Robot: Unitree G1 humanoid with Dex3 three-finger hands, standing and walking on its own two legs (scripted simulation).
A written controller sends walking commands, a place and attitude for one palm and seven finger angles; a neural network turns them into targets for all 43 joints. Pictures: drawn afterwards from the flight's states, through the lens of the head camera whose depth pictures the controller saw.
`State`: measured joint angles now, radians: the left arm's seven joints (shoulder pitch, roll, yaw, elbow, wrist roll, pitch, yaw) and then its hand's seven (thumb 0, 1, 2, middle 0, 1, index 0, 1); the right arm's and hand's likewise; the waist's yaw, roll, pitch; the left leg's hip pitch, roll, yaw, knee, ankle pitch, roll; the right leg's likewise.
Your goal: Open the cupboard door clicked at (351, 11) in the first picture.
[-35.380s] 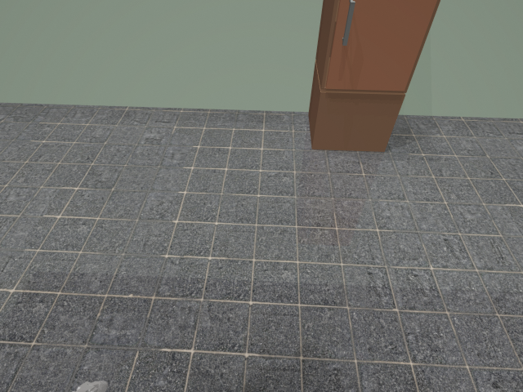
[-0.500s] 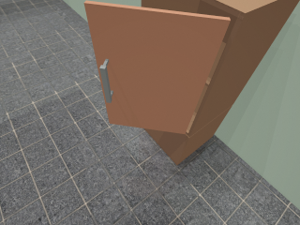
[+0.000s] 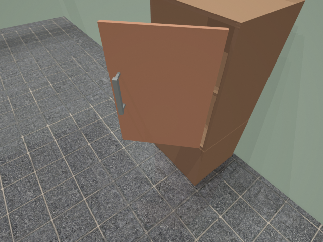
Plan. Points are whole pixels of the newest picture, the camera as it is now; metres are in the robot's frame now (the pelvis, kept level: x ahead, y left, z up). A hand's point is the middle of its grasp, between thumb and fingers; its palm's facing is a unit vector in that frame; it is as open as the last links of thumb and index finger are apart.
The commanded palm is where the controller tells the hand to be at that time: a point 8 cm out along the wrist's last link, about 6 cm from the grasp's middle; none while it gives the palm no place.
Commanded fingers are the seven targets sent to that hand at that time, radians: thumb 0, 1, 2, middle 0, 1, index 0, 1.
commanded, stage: come to a stop and stand still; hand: left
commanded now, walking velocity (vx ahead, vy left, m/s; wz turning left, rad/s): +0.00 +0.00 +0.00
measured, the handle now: (119, 94) +0.65 +0.20 -0.01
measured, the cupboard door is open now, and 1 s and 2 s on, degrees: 44 44 44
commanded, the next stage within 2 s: look again from close up in 0.14 s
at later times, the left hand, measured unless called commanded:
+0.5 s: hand out of the picture +0.00 +0.17 -0.17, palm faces +0.02 -0.98 -0.17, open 7.4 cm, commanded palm none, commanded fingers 0.00 0.90 0.90 -0.20 -0.30 -0.20 -0.30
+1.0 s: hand out of the picture +0.01 +0.18 -0.17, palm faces +0.03 -0.98 -0.19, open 7.4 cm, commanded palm none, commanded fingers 0.00 0.90 0.90 -0.20 -0.30 -0.20 -0.30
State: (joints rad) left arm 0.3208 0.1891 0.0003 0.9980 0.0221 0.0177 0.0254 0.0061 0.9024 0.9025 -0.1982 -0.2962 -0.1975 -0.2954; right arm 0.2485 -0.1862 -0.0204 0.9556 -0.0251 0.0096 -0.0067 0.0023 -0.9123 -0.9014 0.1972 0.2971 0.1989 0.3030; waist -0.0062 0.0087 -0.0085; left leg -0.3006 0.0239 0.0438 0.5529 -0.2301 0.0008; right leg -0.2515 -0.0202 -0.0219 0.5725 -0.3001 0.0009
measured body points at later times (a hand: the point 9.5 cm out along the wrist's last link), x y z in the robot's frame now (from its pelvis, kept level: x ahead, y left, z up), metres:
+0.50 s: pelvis +0.00 +0.00 +0.01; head +0.00 +0.01 +0.46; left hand +0.00 +0.22 -0.15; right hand -0.01 -0.22 -0.15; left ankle +0.04 +0.12 -0.73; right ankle +0.01 -0.12 -0.73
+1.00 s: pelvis +0.02 +0.00 +0.01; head +0.02 +0.00 +0.46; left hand +0.01 +0.23 -0.15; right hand +0.04 -0.23 -0.15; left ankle +0.04 +0.12 -0.73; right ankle +0.01 -0.12 -0.73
